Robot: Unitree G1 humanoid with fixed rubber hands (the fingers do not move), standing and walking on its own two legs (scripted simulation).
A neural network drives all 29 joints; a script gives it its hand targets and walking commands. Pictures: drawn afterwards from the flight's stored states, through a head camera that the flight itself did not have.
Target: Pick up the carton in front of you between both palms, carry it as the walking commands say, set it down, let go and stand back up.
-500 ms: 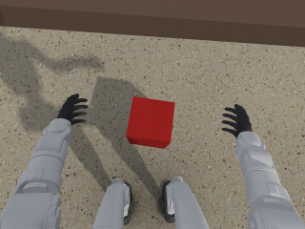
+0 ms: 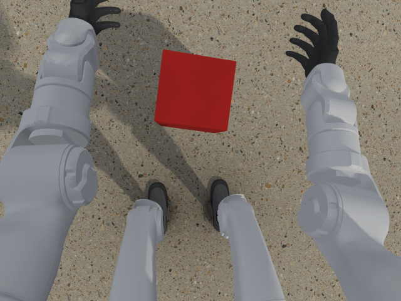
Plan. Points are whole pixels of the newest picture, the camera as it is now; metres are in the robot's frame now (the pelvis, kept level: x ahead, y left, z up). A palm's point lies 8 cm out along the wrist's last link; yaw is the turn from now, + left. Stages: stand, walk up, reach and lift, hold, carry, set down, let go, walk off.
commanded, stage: reach and lift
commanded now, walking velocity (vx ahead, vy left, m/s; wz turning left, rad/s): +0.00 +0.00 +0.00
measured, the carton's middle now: (193, 98) +0.52 -0.03 -0.52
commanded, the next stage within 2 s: none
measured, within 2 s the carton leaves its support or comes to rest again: leaves its support in 1.68 s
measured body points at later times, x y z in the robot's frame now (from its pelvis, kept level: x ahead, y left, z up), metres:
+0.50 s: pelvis -0.03 -0.01 -0.19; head +0.34 +0.00 +0.07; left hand +0.55 +0.16 -0.36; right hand +0.49 -0.23 -0.35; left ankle +0.07 +0.11 -0.61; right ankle +0.07 -0.14 -0.61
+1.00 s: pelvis -0.04 -0.01 -0.28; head +0.35 +0.00 -0.06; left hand +0.56 +0.15 -0.46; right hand +0.51 -0.22 -0.46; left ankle +0.07 +0.11 -0.61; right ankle +0.07 -0.14 -0.61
